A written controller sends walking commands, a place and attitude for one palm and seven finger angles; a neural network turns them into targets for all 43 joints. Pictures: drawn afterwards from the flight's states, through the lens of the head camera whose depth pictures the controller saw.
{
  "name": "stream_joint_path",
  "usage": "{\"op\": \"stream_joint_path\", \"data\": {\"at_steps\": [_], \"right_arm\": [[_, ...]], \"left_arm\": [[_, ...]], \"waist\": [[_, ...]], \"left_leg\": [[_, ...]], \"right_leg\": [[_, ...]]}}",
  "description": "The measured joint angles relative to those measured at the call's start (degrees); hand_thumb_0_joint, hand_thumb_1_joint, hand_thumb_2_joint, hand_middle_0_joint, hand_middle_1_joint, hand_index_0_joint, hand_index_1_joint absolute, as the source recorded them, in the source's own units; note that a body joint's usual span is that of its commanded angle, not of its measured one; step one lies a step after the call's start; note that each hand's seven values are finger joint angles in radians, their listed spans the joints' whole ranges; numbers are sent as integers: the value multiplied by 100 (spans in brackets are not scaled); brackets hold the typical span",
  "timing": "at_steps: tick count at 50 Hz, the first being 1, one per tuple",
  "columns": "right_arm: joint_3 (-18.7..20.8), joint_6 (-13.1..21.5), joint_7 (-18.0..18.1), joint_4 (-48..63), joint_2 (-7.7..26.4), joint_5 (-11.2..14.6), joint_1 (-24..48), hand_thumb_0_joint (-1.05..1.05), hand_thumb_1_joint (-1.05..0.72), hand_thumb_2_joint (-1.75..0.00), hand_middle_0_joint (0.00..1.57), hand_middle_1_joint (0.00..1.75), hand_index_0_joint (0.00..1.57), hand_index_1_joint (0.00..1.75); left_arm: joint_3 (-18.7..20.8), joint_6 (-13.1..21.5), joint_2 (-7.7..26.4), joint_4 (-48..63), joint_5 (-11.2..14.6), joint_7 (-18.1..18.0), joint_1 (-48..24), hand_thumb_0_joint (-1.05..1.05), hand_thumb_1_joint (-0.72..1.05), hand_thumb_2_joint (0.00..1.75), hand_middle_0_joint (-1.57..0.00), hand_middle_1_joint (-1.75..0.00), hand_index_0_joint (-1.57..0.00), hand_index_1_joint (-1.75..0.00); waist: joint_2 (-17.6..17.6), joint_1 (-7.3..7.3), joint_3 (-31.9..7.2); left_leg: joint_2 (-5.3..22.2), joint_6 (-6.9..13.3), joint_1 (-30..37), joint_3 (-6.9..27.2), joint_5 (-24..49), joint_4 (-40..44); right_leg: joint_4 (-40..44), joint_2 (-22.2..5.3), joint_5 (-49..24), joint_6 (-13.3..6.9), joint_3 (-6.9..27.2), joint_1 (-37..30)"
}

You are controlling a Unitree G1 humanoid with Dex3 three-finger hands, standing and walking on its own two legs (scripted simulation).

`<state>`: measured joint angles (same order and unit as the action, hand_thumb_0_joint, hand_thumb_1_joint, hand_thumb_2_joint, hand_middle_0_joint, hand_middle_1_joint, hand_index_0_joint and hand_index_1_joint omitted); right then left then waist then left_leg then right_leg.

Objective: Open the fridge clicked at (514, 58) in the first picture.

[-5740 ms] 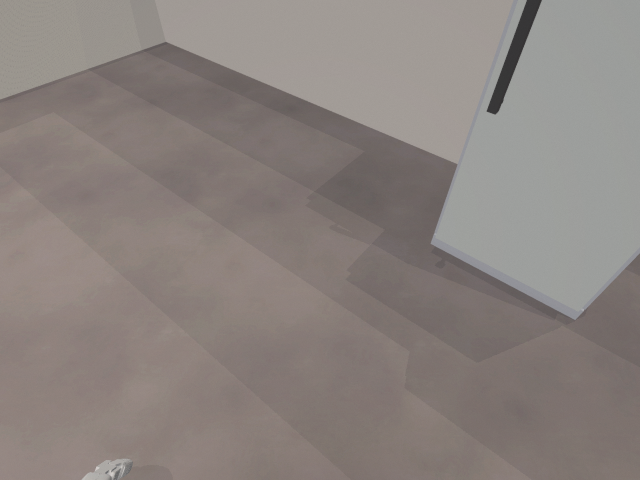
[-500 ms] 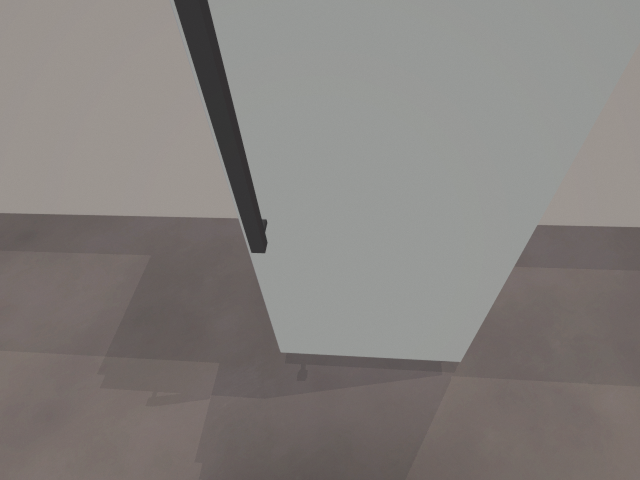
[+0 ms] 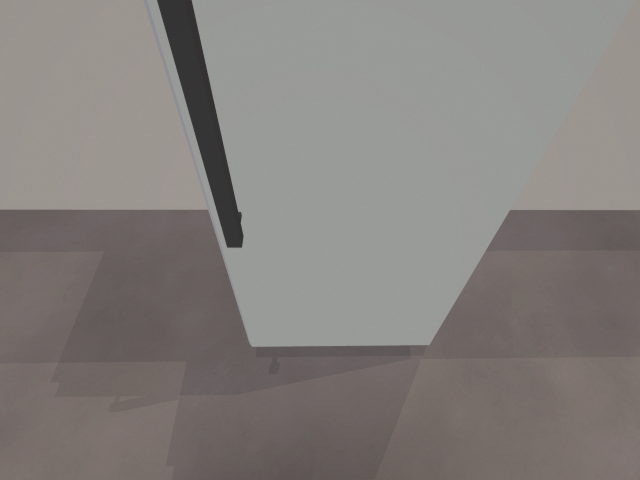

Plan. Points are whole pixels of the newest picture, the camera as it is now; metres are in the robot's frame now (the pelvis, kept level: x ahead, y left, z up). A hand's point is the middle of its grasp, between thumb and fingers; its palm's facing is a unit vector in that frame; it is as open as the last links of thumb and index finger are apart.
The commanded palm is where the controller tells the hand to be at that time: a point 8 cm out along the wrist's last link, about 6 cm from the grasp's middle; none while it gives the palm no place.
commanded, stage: come to a stop and stand still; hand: left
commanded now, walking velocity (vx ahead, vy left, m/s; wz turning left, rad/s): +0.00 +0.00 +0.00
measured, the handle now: (213, 132) +0.52 +0.17 +0.14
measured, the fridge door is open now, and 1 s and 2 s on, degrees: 0 0 0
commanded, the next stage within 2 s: look again from close up in 0.44 s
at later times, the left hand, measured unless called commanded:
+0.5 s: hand out of the picture +0.06 +0.16 -0.16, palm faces +0.04 -0.97 -0.25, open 7.3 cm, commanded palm none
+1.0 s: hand out of the picture +0.00 +0.16 -0.17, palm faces +0.05 -0.98 -0.22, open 7.4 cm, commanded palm none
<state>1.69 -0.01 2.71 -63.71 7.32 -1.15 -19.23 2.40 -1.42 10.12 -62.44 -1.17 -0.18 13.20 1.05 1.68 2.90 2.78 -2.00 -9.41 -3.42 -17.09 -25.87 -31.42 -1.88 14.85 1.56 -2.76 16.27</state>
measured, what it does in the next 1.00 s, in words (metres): stands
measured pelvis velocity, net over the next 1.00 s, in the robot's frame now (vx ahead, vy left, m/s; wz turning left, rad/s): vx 0.00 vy -0.02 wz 0.02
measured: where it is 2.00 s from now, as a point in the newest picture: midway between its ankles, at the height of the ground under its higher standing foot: outside the picture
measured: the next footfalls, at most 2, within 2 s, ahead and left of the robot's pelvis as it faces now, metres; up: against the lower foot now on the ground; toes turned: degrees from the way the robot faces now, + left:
right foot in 1.98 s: +0.13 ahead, -0.09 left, +0.00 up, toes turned -5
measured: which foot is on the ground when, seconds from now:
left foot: down 0.00-1.00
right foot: down 0.00-1.00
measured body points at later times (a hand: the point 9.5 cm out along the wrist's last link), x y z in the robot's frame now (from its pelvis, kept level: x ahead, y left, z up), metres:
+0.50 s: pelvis +0.02 -0.03 +0.00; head +0.02 -0.06 +0.45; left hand +0.06 +0.21 -0.14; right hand +0.01 -0.24 -0.18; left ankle -0.04 +0.13 -0.74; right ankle +0.00 -0.11 -0.74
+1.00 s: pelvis +0.00 -0.02 +0.00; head +0.00 -0.03 +0.45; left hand +0.00 +0.21 -0.15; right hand +0.00 -0.24 -0.17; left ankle -0.04 +0.13 -0.74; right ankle +0.00 -0.11 -0.74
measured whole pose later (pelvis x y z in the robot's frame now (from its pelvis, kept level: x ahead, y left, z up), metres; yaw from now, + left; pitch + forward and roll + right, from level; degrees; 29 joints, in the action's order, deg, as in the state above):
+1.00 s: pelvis +0.00 -0.02 +0.00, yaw +1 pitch -2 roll +1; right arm -0.3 0.5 2.1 -64.0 8.5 -0.9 -16.7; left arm 0.6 0.5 8.7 -63.7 -1.0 -1.2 15.7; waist -1.4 -0.3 1.8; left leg 2.6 -2.6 -7.8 -0.6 -17.1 -26.6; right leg -29.3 -0.3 15.7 -2.1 -4.4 12.2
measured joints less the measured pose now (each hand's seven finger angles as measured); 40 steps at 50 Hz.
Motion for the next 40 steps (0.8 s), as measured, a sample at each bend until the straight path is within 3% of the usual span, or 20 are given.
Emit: {"op": "stream_joint_path", "data": {"at_steps": [2,5,9,17,40], "right_arm": [[22,-74,-56,28,142,24,42,0,-91,-90,20,30,20,30],[48,-70,-86,161,298,6,53,0,-91,-90,20,30,20,30],[-38,33,-92,203,178,13,-19,0,-91,-90,19,30,19,30],[-140,-3,-19,210,128,-23,137,2,-94,-90,19,30,19,30],[-177,40,-46,10,196,27,201,0,-91,-90,19,30,19,30]], "left_arm": [[-45,149,-94,55,-15,-106,-98,0,91,90,-19,-30,-19,-29],[-126,246,-235,100,-36,-142,-193,0,92,90,-20,-30,-20,-29],[-133,267,-219,73,26,-214,-236,0,93,90,-20,-30,-20,-29],[-186,300,-339,176,44,-162,-267,0,92,90,-20,-30,-20,-29],[-167,197,-175,-131,21,-109,318,0,91,90,-20,-30,-20,-29]], "waist": [[-259,0,54],[-630,130,93],[-480,164,-127],[-573,30,-293],[-321,-173,-83]], "left_leg": [[165,18,-358,52,-429,-703],[193,118,-544,278,-577,-1064],[91,-90,-240,291,-526,-803],[35,-97,54,295,-398,-467],[31,-118,190,315,-82,-78]], "right_leg": [[37,176,-7,-220,-4,44],[-113,348,229,-341,-144,31],[-269,244,438,-358,-147,-102],[-188,195,469,-389,-161,-295],[153,204,195,-421,-190,-421]]}}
